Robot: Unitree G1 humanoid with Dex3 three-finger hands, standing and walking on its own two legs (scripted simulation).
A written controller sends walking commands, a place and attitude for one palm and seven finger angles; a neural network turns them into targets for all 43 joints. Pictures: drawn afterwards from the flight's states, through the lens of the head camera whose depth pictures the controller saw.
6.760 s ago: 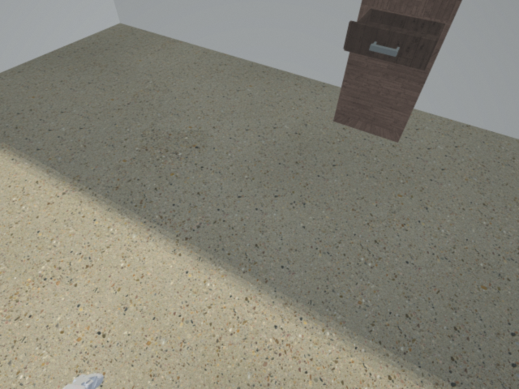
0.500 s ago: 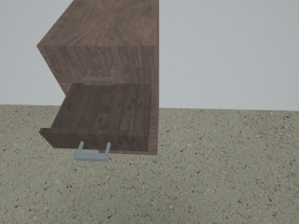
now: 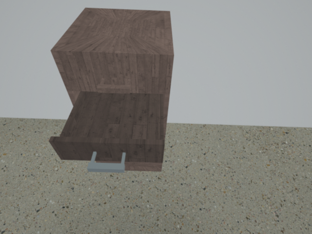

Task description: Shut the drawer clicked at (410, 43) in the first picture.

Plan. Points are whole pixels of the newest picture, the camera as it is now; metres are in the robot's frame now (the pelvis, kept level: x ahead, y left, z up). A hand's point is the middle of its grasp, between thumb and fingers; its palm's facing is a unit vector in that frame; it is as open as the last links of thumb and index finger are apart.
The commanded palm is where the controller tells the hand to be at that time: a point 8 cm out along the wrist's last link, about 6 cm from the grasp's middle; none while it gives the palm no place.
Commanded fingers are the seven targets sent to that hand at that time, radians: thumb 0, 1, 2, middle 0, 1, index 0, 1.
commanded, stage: come to a stop and stand still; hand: left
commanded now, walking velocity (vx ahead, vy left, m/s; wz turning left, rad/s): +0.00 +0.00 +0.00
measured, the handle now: (107, 161) +0.37 +0.19 -0.12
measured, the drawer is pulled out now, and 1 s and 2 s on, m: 0.26 0.26 0.26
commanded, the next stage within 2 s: look again from close up in 0.20 s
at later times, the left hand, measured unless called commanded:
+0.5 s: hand out of the picture -0.02 +0.15 -0.16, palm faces +0.00 -0.98 -0.21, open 7.3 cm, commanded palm none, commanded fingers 0.00 0.90 0.90 -0.20 -0.30 -0.20 -0.30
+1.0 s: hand out of the picture -0.03 +0.12 -0.16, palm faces +0.03 -0.98 -0.18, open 7.3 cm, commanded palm none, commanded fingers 0.00 0.90 0.90 -0.20 -0.30 -0.20 -0.30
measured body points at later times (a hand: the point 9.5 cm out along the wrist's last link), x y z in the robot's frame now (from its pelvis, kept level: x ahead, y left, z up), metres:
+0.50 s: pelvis -0.02 -0.02 +0.01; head -0.01 -0.03 +0.46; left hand -0.02 +0.20 -0.15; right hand -0.03 -0.25 -0.15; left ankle -0.02 +0.08 -0.73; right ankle +0.00 -0.17 -0.73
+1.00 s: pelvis -0.02 -0.04 +0.01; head -0.02 -0.05 +0.46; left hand -0.03 +0.17 -0.15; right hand -0.04 -0.26 -0.16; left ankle -0.02 +0.08 -0.73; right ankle +0.00 -0.17 -0.73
